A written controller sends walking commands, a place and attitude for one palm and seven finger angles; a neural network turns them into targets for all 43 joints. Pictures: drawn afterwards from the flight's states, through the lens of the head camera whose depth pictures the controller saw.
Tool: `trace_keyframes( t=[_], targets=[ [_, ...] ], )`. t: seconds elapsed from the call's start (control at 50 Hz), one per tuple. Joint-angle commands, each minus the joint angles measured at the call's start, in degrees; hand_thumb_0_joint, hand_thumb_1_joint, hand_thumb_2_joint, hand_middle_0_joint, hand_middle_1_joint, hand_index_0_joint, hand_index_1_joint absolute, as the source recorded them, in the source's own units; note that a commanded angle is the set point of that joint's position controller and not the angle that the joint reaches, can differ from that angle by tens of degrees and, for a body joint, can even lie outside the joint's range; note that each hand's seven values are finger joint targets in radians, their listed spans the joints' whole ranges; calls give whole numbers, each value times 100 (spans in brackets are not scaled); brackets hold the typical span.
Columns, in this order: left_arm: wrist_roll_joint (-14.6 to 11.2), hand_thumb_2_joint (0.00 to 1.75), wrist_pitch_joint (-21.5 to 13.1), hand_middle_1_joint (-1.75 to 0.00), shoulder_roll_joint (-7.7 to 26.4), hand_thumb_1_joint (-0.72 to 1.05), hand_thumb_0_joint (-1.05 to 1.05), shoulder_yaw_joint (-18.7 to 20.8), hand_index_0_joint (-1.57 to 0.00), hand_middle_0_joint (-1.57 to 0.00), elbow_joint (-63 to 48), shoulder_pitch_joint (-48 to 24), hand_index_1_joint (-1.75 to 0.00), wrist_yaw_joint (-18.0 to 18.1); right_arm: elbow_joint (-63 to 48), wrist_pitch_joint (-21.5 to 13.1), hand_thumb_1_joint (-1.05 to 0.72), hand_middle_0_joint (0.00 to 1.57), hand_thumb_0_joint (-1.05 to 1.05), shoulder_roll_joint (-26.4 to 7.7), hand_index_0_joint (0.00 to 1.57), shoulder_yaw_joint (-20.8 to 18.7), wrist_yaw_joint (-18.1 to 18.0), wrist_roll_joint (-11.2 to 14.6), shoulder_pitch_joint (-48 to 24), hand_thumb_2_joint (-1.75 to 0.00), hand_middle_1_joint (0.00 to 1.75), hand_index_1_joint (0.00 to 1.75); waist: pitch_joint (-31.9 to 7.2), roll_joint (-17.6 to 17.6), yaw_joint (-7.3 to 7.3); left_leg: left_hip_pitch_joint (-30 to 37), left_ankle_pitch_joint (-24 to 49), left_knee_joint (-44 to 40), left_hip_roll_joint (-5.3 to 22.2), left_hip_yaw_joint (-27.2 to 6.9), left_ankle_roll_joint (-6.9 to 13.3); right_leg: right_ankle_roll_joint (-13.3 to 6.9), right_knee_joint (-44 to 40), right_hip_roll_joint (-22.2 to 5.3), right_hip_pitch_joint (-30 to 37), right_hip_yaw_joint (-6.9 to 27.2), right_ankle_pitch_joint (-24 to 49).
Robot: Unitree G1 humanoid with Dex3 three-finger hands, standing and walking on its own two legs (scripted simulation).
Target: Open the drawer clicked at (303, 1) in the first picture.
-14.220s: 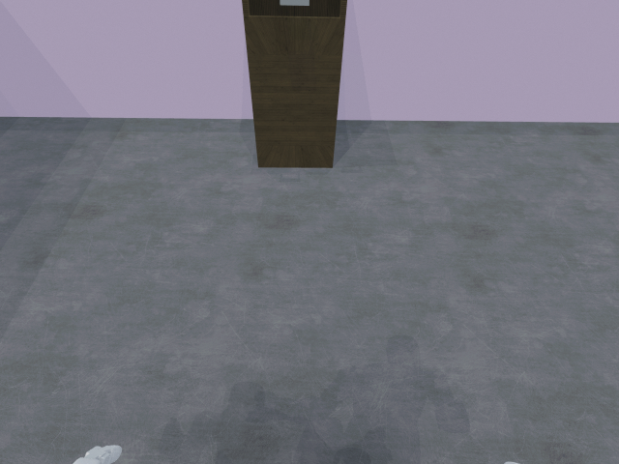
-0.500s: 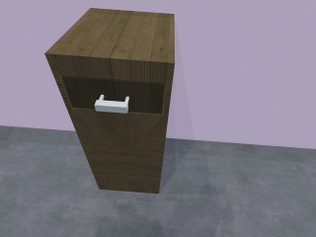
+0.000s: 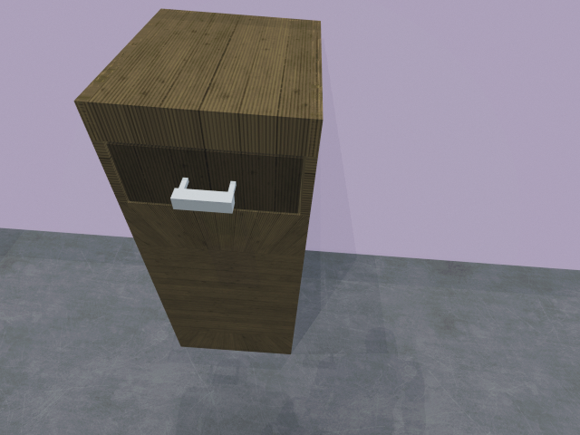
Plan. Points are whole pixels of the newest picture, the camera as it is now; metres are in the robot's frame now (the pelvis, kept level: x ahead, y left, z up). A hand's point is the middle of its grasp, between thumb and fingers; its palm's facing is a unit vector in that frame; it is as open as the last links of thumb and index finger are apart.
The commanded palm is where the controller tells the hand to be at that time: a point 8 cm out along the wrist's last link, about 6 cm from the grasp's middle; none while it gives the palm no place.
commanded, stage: look again from close up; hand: left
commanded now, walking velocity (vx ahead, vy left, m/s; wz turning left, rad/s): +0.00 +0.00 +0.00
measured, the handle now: (206, 192) +0.50 +0.19 +0.03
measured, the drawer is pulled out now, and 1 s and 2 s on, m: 0.00 0.00 0.00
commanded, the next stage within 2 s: raise the hand with hooked fingers in 0.32 s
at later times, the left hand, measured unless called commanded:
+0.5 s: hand out of the picture +0.02 +0.18 -0.15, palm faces -0.06 -0.95 -0.30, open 7.3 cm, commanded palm +0.10 +0.22 -0.06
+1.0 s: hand (131, 408) +0.16 +0.22 -0.03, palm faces +0.04 -0.09 -0.99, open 9.5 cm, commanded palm +0.16 +0.21 +0.04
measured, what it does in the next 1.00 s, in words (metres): stands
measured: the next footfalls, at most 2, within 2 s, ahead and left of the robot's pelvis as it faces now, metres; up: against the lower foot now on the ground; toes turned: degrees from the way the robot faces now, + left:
none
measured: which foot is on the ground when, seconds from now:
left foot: down 0.00-1.00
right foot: down 0.00-1.00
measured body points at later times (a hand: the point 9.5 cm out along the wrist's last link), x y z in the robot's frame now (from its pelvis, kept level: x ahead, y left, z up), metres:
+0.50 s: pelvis -0.01 +0.01 +0.00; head +0.00 +0.01 +0.45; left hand +0.02 +0.23 -0.13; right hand +0.01 -0.22 -0.15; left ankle +0.02 +0.10 -0.74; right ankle -0.03 -0.12 -0.74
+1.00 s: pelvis -0.02 -0.03 -0.04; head +0.00 -0.05 +0.41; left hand +0.15 +0.22 +0.02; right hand +0.24 -0.23 -0.10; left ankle +0.02 +0.10 -0.74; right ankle -0.03 -0.13 -0.74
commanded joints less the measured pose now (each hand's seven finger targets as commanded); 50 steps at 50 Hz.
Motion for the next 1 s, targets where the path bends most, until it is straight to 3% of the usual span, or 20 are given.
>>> trace_keyframes(
  t=[0.0, 0.38, 0.4, 0.42, 0.44, 0.46, 0.48, 0.5, 0.52, 0.54, 0.56, 0.6, 0.64, 0.66, 0.7, 0.76, 0.8, 0.86, 0.9, 0.98],
  targets=[
    [-24, 90, -47, -30, 471, 90, 0, 88, -20, -20, -93, 522, -30, 56, -157, -83, -90, 20, 0, -532, 20, -55, -26, -11, 279, -90, 30, 30, 301, 121, 6, 82, 827, -566, 579, -564, 75, -191, -532, -471, -341, 389, 854],
    [-22, 90, -32, -30, 468, 90, 0, 76, -20, -20, -41, 554, -30, 52, -89, -62, -90, 20, 0, -559, 20, -51, -14, -11, 343, -90, 30, 30, 354, 106, 2, 108, 401, -833, 586, -644, 69, -171, -658, -466, -369, 362, 558],
    [100, 90, -188, -30, 665, 90, 0, 52, -20, -20, 69, 644, -30, 265, -514, -153, -90, 20, 0, -714, 20, -27, 42, 7, -119, -90, 30, 30, 582, 260, 122, -220, 1369, 377, 593, -468, -102, -173, -647, -704, -587, 645, 2139],
    [629, 89, -1111, -32, 2233, 88, 0, -158, -20, -20, -8733, -3632, -32, 322, -2556, -876, -90, 20, 0, -1532, 20, -86, -240, 390, 71, -90, 30, 30, -2279, 1585, -469, 1634, 1270, -444, 132, -249, 71, -342, 105, 41, -418, 433, 1463],
    [735, 88, -732, -33, 2060, 85, 0, 164, -20, -20, -7341, -1384, -33, 824, -2236, -1435, -90, 20, 0, -1235, 20, -59, -509, 324, -517, -90, 30, 30, -2162, 2095, 32, 1702, 1123, -378, 392, -324, -70, -381, 680, 64, -824, -125, 264],
    [676, 87, 107, -34, 1081, 83, 0, -298, -21, -21, -6692, 116, -34, 1083, -2240, -1660, -90, 20, 0, -940, 20, -177, -499, 467, -583, -90, 30, 30, -1167, 1498, -35, 647, -201, -747, 396, -521, -175, -271, 855, 111, -1289, -250, -490],
    [924, 86, 287, -36, 398, 81, 0, -858, -21, -21, -6577, 330, -36, 1143, -2243, -1717, -90, 20, 0, -899, 20, -158, -526, 521, -382, -90, 30, 30, -691, 1052, -160, 193, -616, -570, 329, -456, -66, -232, 789, 108, -1321, -278, -225],
    [1296, 85, 241, -37, 588, 78, 0, -970, -21, -21, -7228, -112, -37, 1281, -2645, -1832, -90, 20, 0, -1108, 20, -195, -491, 460, -602, -90, 30, 30, -131, 948, -199, -293, -1054, -411, 214, -575, -29, -243, 630, 108, -1573, -210, -240],
    [1914, 84, 256, -39, 925, 76, 0, -863, -21, -21, -7155, -38, -39, 1502, -2707, -1820, -90, 20, 0, -1296, 20, -202, -461, 288, -654, -90, 30, 30, -236, 459, -299, -489, -1295, -238, 212, -677, 15, -258, 652, 152, -1867, -172, -438],
    [2509, 83, 289, -40, 895, 74, 0, -960, -21, -21, -6946, 133, -40, 1664, -2877, -1741, -90, 20, 0, -1268, 20, -189, -410, 144, -662, -90, 30, 30, -110, -69, -315, -788, -1374, -33, 188, -760, 8, -277, 801, 215, -2221, -244, -663],
    [3138, 82, 285, -42, 831, 71, 0, -1041, -21, -21, -6742, 79, -42, 1840, -3124, -1632, -90, 20, 0, -1274, 20, -261, -325, 81, -713, -90, 30, 30, -214, -104, -272, -954, -1408, 186, 102, -755, -36, -284, 929, 237, -2399, -176, -864],
    [4426, 80, 300, -45, 854, 67, 0, -880, -22, -22, -6125, 857, -45, 2224, -3509, -1285, -90, 20, 0, -1253, 20, -422, -146, -169, -989, -90, 30, 30, -364, -562, 160, -1339, -1296, 561, -9, -543, -116, -366, 966, 310, -2734, -29, -1436],
    [5237, 78, 257, -48, 728, 62, 0, -831, -22, -22, -5677, 1610, -48, 2355, -3813, -774, -90, 20, 0, -1240, 20, -454, 97, -259, -1306, -90, 30, 30, -283, -980, 482, -1671, -915, 848, -85, -312, -113, -477, 919, 308, -2764, 244, -1405],
    [5521, 77, 207, -50, 1014, 60, 0, -472, -22, -22, -5607, 1902, -50, 2346, -3875, -492, -90, 20, 0, -1217, 20, -472, 225, -228, -1368, -90, 30, 30, -492, -1065, 717, -1772, -498, 943, -101, -254, -121, -537, 984, 268, -2485, 459, -973],
    [5844, 75, 130, -53, 1397, 55, 0, -167, -22, -22, -6222, 1587, -53, 2325, -4163, -24, -90, 20, 0, -1139, 20, -389, 358, -190, -1629, -90, 30, 30, -749, -920, 834, -1955, -230, 1041, -111, -160, -122, -540, 1248, 182, -2268, 510, -429],
    [6169, 72, 91, -57, 2059, 48, 0, 421, -23, -23, -7004, 992, -57, 2480, -4360, 321, -90, 20, 0, -1030, 20, -337, 374, -178, -1739, -90, 30, 30, -1203, -224, 883, -1628, -1, 1187, -198, -102, -101, -535, 1337, 222, -2086, 710, -147],
    [6293, 70, 112, -60, 2072, 43, 0, 359, -23, -23, -7533, 350, -60, 2634, -4481, 419, -90, 20, 0, -976, 20, -344, 361, -267, -1744, -90, 30, 30, -1507, 365, 711, -1115, 93, 1400, -211, -103, -65, -546, 1323, 253, -2406, 846, -180],
    [6158, 67, -14, -64, 2329, 36, 0, 470, -24, -24, -8244, -995, -64, 2714, -4381, 493, -90, 20, 0, -968, 20, -369, 241, -400, -1755, -90, 30, 30, -1676, 346, 312, -803, -37, 1766, -221, -226, 21, -456, 1190, 206, -2701, 1003, -293],
    [5965, 65, -158, -68, 2213, 32, 0, 279, -24, -24, -8165, -1357, -68, 2650, -4330, 406, -90, 20, 0, -972, 20, -350, 165, -411, -1817, -90, 30, 30, -1464, 428, 106, -622, -287, 1899, -241, -263, 73, -396, 978, 156, -2971, 1017, -643],
    [5661, 61, -184, -74, 2150, 22, 0, 107, -25, -25, -7877, -1423, -74, 2262, -4136, 331, -90, 20, 0, -994, 20, -293, 80, -375, -1811, -90, 30, 30, -1365, 271, 57, -689, -195, 1709, -245, -265, 108, -319, 874, 156, -2517, 828, -131]
  ],
)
